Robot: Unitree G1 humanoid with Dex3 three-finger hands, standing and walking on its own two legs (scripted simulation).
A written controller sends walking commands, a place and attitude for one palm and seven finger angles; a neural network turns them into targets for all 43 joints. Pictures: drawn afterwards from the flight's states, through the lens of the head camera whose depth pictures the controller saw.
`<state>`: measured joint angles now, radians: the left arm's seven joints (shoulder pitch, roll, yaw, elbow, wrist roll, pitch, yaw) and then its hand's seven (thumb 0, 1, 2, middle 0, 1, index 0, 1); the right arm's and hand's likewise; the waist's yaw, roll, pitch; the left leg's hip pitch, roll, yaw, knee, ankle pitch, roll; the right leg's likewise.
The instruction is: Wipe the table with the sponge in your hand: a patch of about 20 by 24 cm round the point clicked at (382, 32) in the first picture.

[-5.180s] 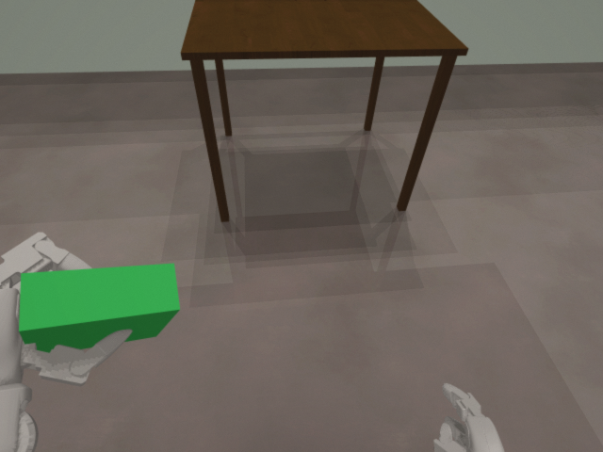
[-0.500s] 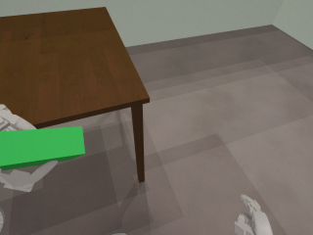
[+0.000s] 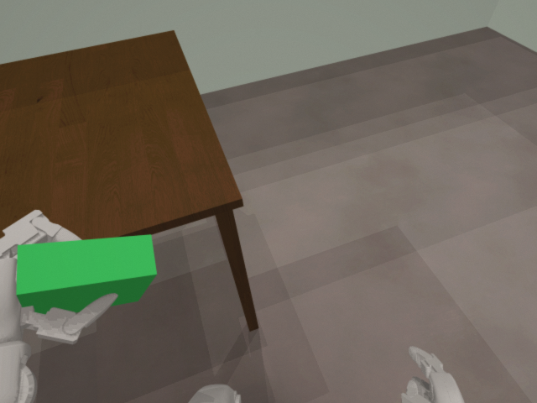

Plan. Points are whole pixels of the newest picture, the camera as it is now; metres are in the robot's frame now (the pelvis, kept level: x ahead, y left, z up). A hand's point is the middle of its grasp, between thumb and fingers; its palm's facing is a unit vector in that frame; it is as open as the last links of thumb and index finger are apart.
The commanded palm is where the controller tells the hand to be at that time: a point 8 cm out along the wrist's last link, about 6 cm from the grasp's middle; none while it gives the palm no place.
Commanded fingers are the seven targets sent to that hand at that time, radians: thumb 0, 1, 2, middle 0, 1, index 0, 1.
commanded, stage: take the last steps up to it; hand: left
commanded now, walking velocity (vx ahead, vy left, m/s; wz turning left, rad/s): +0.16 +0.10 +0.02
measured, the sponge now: (108, 275) +0.24 +0.20 +0.13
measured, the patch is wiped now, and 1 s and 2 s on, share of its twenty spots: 0.00 0.00 0.00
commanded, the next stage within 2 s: come to a stop and stand still in 0.14 s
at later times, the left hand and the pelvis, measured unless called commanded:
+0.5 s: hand (42, 244) +0.25 +0.27 +0.17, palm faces +0.39 -0.85 -0.37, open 9.1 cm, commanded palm +0.20 +0.31 +0.18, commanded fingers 0.00 0.10 1.30 -1.20 -1.60 -1.20 -1.60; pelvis +0.04 +0.03 +0.00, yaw +0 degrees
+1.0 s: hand (62, 284) +0.22 +0.24 +0.15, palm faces +0.31 -0.88 -0.37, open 9.1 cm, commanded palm +0.17 +0.27 +0.18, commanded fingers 0.00 0.10 1.30 -1.20 -1.60 -1.20 -1.60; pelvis -0.01 +0.00 +0.00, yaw -3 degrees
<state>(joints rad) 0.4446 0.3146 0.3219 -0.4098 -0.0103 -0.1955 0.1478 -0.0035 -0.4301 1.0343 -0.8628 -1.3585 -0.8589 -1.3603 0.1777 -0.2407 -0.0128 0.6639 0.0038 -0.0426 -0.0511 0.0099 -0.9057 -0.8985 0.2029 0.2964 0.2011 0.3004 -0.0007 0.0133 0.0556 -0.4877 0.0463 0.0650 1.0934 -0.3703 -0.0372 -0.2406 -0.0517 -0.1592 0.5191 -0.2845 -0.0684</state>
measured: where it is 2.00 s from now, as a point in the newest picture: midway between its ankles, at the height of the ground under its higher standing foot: outside the picture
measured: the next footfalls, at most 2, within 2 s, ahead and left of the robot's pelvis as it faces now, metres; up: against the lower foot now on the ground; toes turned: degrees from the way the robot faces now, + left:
left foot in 0.26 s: +0.11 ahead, +0.12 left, +0.00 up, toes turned -3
right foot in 0.62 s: +0.04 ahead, -0.07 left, +0.00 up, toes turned +0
